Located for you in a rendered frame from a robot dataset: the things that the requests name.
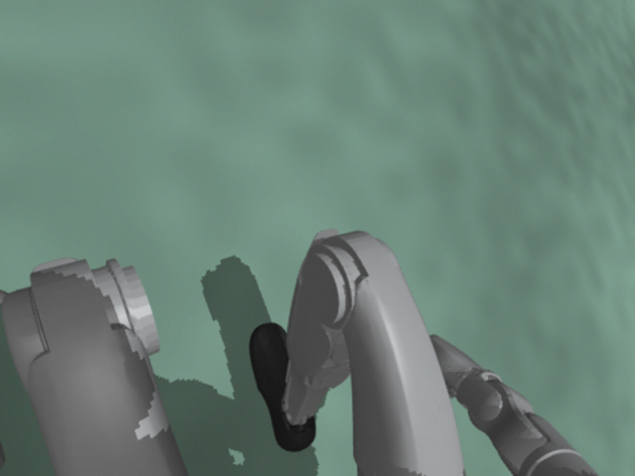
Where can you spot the right robot hand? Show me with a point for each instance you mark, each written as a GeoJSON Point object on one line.
{"type": "Point", "coordinates": [455, 364]}

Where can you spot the right robot foot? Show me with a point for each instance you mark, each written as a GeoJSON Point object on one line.
{"type": "Point", "coordinates": [269, 359]}

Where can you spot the right robot arm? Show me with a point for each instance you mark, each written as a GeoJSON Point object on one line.
{"type": "Point", "coordinates": [527, 444]}

